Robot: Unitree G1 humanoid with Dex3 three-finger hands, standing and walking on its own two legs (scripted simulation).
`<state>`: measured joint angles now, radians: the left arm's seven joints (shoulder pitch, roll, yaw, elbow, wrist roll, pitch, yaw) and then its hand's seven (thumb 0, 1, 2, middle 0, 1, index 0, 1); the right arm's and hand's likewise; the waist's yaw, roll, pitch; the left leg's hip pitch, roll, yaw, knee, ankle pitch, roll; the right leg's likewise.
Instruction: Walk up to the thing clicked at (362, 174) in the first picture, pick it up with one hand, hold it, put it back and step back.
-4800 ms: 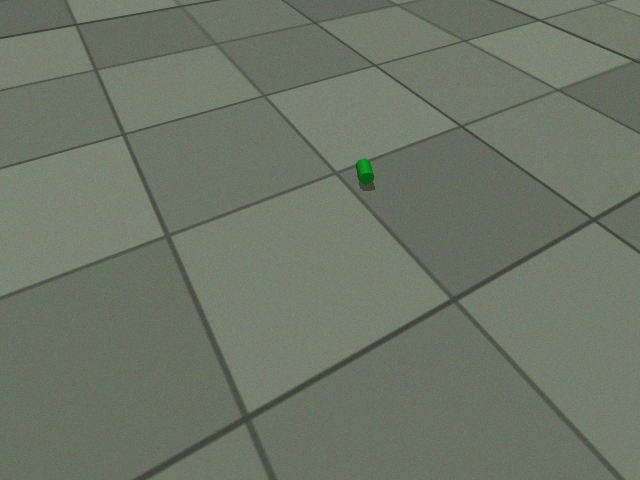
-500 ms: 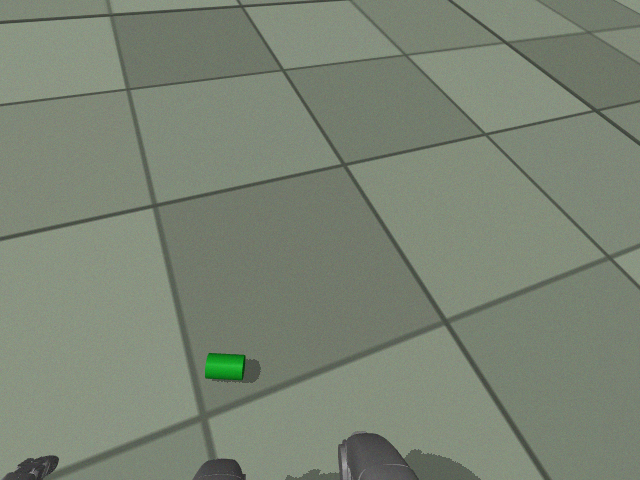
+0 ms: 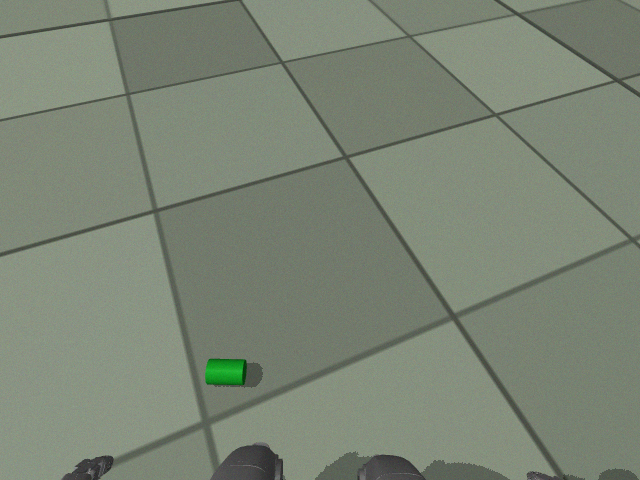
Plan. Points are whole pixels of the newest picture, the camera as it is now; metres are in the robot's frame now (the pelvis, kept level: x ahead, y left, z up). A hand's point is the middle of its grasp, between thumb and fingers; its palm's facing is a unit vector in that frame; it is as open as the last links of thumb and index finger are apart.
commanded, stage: walk up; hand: left
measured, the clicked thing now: (226, 371) +0.44 +0.27 -0.70
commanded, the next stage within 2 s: none
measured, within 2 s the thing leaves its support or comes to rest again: neither
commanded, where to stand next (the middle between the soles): +0.07 +0.01 m, yaw +3 degrees
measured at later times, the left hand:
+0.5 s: hand out of the picture +0.10 +0.26 -0.12, palm faces +0.02 -0.92 -0.39, open 7.4 cm
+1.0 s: hand out of the picture +0.09 +0.25 -0.11, palm faces +0.05 -0.93 -0.37, open 7.4 cm
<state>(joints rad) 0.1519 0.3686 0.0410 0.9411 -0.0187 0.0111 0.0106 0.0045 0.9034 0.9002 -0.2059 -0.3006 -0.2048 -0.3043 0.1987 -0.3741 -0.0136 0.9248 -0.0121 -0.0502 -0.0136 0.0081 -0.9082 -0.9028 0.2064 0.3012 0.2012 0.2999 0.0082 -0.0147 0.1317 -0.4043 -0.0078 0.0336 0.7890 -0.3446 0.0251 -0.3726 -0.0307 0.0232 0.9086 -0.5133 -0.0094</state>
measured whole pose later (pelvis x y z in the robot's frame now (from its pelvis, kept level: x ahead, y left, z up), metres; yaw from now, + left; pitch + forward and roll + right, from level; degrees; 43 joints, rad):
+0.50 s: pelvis -0.01 -0.01 +0.02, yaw +2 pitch -3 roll +0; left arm 0.05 0.37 0.02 1.08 0.01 -0.02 0.01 0.00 0.90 0.90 -0.20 -0.30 -0.20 -0.30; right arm 0.06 -0.39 -0.02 1.07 -0.01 0.02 0.03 0.01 -0.91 -0.90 0.20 0.30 0.20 0.30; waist 0.00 0.01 0.10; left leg -0.31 0.00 -0.01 0.56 -0.21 -0.01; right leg -0.24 -0.04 -0.01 0.60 -0.31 0.02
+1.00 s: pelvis +0.01 -0.01 +0.04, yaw +3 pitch -2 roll +0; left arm 0.06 0.36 0.02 1.13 0.01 -0.02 0.00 0.00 0.91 0.90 -0.20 -0.30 -0.20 -0.30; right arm 0.05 -0.36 -0.02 1.10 -0.01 0.01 0.03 0.01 -0.91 -0.90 0.21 0.30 0.20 0.30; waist 0.00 0.02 0.08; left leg -0.24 0.00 -0.03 0.44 -0.17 -0.01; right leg -0.15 -0.04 -0.03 0.44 -0.25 0.02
